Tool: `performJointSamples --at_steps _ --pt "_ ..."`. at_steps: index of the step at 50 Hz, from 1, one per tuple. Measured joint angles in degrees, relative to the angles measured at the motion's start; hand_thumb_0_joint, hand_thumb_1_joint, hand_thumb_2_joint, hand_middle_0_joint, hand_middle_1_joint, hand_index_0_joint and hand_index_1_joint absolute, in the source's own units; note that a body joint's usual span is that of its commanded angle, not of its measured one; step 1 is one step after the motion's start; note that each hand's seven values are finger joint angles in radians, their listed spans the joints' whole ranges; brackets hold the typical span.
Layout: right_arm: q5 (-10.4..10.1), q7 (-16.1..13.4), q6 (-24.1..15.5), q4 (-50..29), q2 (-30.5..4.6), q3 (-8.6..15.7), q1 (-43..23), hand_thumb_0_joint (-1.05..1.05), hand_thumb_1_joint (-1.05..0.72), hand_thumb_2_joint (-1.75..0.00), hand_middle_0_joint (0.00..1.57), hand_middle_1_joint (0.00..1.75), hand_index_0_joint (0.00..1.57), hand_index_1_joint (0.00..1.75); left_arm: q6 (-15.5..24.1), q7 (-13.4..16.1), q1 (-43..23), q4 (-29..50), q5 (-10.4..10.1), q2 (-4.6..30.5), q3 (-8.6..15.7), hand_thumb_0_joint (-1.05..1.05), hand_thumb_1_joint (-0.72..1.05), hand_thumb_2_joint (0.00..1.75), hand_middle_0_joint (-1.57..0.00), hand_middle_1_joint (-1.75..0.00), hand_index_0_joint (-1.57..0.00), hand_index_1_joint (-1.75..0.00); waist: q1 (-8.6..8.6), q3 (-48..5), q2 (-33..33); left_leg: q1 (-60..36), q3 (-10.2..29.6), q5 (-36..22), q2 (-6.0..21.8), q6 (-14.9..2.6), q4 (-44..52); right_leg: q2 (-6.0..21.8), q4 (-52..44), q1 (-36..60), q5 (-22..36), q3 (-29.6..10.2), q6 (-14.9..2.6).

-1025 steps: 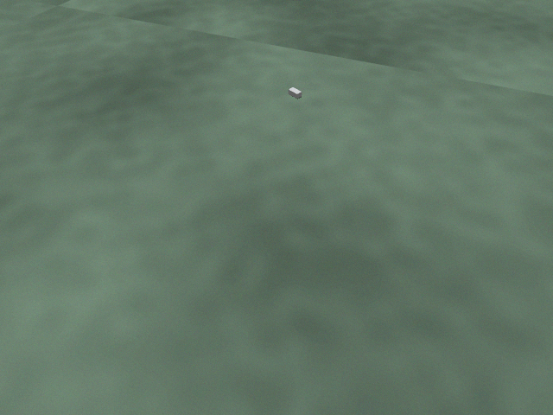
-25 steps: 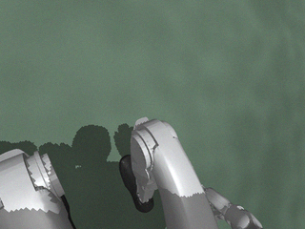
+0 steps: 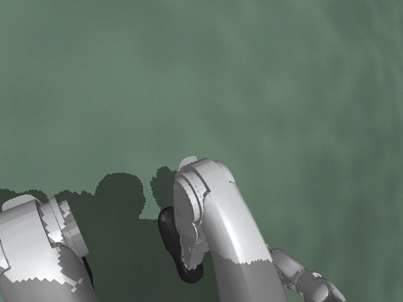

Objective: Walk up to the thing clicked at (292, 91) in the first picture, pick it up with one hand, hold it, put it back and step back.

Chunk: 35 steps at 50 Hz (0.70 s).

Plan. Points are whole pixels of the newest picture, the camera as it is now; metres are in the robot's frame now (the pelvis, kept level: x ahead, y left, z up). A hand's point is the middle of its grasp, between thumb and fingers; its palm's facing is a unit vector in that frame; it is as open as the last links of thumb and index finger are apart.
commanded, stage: close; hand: left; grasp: from above
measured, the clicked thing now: out of the picture +0.41 +0.38 -0.28
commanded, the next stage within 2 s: settle in 0.14 s
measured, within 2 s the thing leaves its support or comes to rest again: leaves its support in 0.58 s
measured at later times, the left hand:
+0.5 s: hand out of the picture +0.40 +0.37 -0.24, palm faces -0.41 -0.23 -0.88, open 7.1 cm
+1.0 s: hand out of the picture +0.39 +0.38 -0.15, palm faces -0.42 -0.16 -0.89, open 7.1 cm
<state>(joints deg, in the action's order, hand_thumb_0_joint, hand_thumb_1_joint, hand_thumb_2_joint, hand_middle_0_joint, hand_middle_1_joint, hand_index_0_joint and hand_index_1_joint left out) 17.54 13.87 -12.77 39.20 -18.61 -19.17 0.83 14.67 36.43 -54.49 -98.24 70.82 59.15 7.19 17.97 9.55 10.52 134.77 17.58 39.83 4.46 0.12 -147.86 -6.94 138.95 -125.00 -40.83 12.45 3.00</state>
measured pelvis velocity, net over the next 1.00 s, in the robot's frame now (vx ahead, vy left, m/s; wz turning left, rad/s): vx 0.00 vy -0.01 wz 0.07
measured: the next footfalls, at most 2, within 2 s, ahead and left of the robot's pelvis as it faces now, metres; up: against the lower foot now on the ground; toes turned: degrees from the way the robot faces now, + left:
none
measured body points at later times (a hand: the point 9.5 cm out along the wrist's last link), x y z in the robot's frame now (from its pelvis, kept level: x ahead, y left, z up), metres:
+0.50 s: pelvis +0.00 +0.00 +0.00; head +0.25 +0.15 +0.34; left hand +0.42 +0.38 -0.19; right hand +0.10 -0.24 -0.07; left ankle +0.07 +0.13 -0.26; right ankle +0.11 -0.11 -0.26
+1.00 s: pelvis +0.00 -0.01 +0.02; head +0.21 +0.11 +0.40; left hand +0.41 +0.39 -0.10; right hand +0.13 -0.25 -0.07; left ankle +0.07 +0.13 -0.26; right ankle +0.11 -0.11 -0.26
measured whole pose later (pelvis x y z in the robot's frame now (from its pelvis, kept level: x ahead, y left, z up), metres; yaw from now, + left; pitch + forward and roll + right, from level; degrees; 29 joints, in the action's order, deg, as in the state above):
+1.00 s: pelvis +0.00 -0.01 +0.02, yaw +4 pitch +29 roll -11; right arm 9.5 13.4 -7.6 39.3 -17.5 -8.7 5.0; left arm 8.3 20.5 -50.1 -80.0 65.9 46.8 4.5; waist 12.1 0.0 2.2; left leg 135.3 12.3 37.3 3.9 -0.1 -141.6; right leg -4.8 136.3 -126.6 -40.6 8.9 1.9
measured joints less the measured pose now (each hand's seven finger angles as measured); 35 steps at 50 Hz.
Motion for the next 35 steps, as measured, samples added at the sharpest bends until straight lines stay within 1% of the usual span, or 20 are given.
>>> performJointSamples --at_steps 8,12,15,20,23,26,30,35 --pt "0.1 0.2 -0.5 -0.3 0.0 -0.2 0.0 0.0 -0.89 -0.9 0.2 0.29 0.2 0.3 -0.7 0.0 -0.1 0.2 -0.5 0.1 0.7 0.01 0.46 0.1 -0.86 -0.29 -0.92 -0.25 0.18 0.1 0.0 0.0 0.2 -0.1 -0.1 0.22 0.2 0.1 -0.1 -0.1 0.1 0.1 -0.13" --pt "0.2 0.2 -0.4 -0.4 0.0 -0.2 0.0 0.0 -0.89 -0.9 0.2 0.29 0.2 0.3 -0.9 -0.3 0.1 0.4 -1.1 0.0 1.1 0.01 0.46 0.07 -0.88 -0.26 -0.95 -0.21 0.17 0.3 -0.3 0.1 0.1 -0.2 -0.1 0.26 0.2 0.1 -0.1 -0.3 0.2 0.1 -0.18" --pt "0.3 0.1 -0.3 -0.5 -0.1 -0.4 -0.1 0.0 -0.9 -0.9 0.2 0.29 0.2 0.3 -0.9 -0.5 0.0 0.3 -1.6 0.2 0.8 0.01 0.46 0.05 -0.9 -0.24 -0.97 -0.19 0.27 0.5 -0.4 0.2 0.0 -0.2 0.0 0.17 0.3 0.0 -0.1 -0.4 0.3 0.1 -0.12" --pt "0.2 -0.1 0.1 -0.5 0.1 -0.2 0.4 0.0 -0.9 -0.9 0.2 0.29 0.2 0.3 -1.1 -1.8 0.3 1.6 -1.9 0.0 1.4 0.02 0.45 0.04 -0.93 -0.2 -1.0 -0.16 0.09 0.5 -0.7 0.3 0.0 -0.2 0.0 0.16 0.3 0.1 -0.2 -0.5 0.2 0.0 -0.13" --pt "0.0 -0.1 0.3 -0.4 0.3 0.0 0.9 0.0 -0.91 -0.9 0.2 0.29 0.2 0.3 -1.3 -3.0 0.7 2.6 -2.1 -0.4 1.9 0.02 0.44 0.05 -0.94 -0.19 -1.01 -0.14 -0.07 0.1 -0.8 0.3 -0.1 -0.1 -0.2 0.3 0.4 0.2 -0.1 -0.5 0.0 0.0 -0.26" --pt "-0.3 -0.1 0.7 -0.1 0.5 0.7 1.4 0.0 -0.91 -0.9 0.21 0.29 0.2 0.3 -1.3 -4.1 1.8 4.3 -2.0 -1.1 2.8 0.01 0.43 0.06 -0.96 -0.18 -1.03 -0.13 -0.42 -0.5 -1.1 0.3 -0.1 0.1 -0.3 0.47 0.5 0.4 -0.1 -0.4 -0.3 0.0 -0.45" --pt "-0.8 0.1 1.1 0.2 0.7 2.1 2.3 0.0 -0.91 -0.9 0.21 0.29 0.2 0.3 -1.2 -5.2 4.3 8.2 -1.2 -2.5 4.3 0.01 0.42 0.06 -0.97 -0.16 -1.04 -0.11 -1.19 -1.8 -1.8 0.4 -0.3 0.2 -0.5 0.73 0.8 0.7 -0.1 -0.5 -0.7 -0.1 -0.77" --pt "-2.2 0.5 1.7 0.8 0.5 4.9 3.2 0.0 -0.91 -0.9 0.21 0.29 0.2 0.3 -2.0 -6.7 6.5 14.7 -1.7 -5.5 2.6 0.01 0.41 0.06 -0.99 -0.14 -1.06 -0.09 -3.0 -4.2 -3.6 0.8 -1.2 0.1 -0.7 0.61 1.5 1.1 -0.3 -1.0 -1.1 -0.7 -0.9"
